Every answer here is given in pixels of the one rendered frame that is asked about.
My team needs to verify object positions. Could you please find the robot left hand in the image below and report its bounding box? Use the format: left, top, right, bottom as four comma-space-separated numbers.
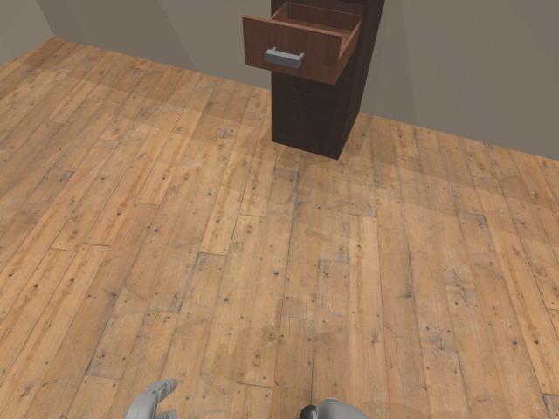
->
123, 378, 178, 419

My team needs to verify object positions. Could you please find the handle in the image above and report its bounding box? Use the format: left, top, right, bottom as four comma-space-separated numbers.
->
265, 47, 304, 69

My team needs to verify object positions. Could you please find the cabinet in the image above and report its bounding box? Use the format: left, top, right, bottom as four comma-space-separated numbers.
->
271, 0, 385, 160

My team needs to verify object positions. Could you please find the drawer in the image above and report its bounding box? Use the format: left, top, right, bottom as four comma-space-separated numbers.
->
242, 2, 362, 86

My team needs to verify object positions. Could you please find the robot right shin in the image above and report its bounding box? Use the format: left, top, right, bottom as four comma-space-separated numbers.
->
316, 398, 339, 408

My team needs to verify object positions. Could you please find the robot right thigh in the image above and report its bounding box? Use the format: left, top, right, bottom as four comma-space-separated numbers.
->
309, 402, 369, 419

